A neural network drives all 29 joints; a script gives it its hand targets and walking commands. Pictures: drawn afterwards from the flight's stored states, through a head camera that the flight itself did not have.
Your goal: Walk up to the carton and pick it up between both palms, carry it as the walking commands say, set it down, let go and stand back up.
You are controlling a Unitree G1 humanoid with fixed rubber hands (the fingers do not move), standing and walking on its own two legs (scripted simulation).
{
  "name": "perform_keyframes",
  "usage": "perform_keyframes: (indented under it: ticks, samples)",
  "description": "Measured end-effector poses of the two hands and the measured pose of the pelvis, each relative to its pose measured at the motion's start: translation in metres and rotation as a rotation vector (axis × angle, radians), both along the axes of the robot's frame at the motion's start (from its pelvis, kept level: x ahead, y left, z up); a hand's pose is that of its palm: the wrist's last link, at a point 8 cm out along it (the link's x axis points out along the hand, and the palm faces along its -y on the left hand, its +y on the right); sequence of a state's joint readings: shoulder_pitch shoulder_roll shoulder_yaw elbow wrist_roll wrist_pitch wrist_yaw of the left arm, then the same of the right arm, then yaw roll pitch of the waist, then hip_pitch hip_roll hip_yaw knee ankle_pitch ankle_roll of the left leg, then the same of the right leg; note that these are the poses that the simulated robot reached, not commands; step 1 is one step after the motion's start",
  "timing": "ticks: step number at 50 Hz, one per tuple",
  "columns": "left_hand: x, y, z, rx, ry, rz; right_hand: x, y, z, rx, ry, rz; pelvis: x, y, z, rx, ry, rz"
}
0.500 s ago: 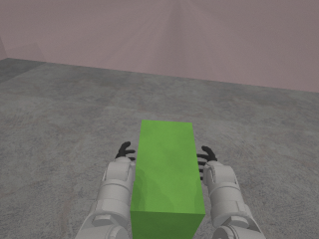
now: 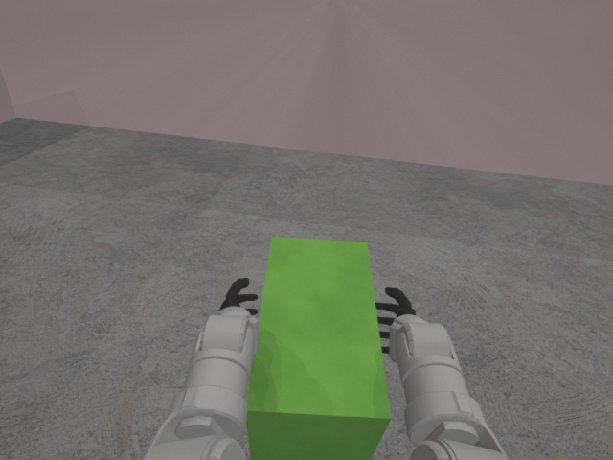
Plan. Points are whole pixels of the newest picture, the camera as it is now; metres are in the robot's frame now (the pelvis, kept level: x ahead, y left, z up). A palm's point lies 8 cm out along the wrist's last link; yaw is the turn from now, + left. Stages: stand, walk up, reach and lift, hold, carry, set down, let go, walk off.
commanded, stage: hold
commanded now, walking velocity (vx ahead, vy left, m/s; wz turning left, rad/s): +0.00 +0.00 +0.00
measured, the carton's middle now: (313, 348) +0.34 -0.01 -0.01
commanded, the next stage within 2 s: carry in 0.26 s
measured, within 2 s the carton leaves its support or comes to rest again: neither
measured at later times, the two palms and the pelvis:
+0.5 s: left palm (280, 306) +0.32 +0.05 +0.10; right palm (453, 341) +0.28 -0.19 +0.09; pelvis -0.02 -0.02 -0.01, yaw -10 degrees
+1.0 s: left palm (284, 347) +0.26 +0.04 +0.10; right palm (497, 392) +0.18 -0.19 +0.13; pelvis -0.08 +0.01 +0.00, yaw -20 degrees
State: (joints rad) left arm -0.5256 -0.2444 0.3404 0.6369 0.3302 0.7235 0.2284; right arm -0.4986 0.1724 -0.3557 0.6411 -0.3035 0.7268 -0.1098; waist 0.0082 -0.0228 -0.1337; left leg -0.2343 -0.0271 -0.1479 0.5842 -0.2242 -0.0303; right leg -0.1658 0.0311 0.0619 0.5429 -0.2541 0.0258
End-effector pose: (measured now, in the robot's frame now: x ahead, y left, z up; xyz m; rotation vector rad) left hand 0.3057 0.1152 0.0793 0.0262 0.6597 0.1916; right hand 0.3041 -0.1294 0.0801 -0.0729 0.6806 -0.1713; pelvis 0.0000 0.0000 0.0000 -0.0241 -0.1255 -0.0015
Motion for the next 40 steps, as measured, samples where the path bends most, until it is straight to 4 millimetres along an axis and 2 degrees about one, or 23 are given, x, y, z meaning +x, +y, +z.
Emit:
perform_keyframes:
  ticks: [17,20,25,27,29,35,40]
  samples:
    - [-0.004,0.001,0.0,0.008,-0.011,-0.016,-0.01,0.0,-0.001,-0.008,-0.01,0.011,-0.006,0.0,-0.001,0.007,0.009,-0.027]
    - [0.004,-0.014,0.004,0.018,-0.03,-0.046,-0.013,-0.013,-0.002,-0.003,-0.024,-0.043,-0.013,-0.004,-0.003,0.019,0.06,-0.08]
    - [0.017,-0.067,0.022,0.023,-0.11,-0.146,-0.023,-0.059,0.012,0.032,-0.106,-0.204,-0.021,-0.018,-0.008,0.054,0.13,-0.164]
    - [0.017,-0.085,0.027,0.03,-0.122,-0.187,-0.03,-0.075,0.017,0.037,-0.125,-0.262,-0.025,-0.023,-0.008,0.059,0.15,-0.169]
    - [0.013,-0.092,0.028,0.035,-0.093,-0.199,-0.038,-0.083,0.019,0.057,-0.103,-0.29,-0.028,-0.026,-0.004,0.071,0.162,-0.173]
    - [-0.003,-0.083,0.043,0.016,-0.078,-0.159,-0.052,-0.075,0.033,0.089,-0.094,-0.273,-0.04,-0.024,0.003,0.081,0.178,-0.189]
    - [-0.018,-0.069,0.046,-0.028,-0.075,-0.158,-0.068,-0.062,0.045,0.056,-0.098,-0.274,-0.05,-0.012,0.002,0.07,0.176,-0.2]
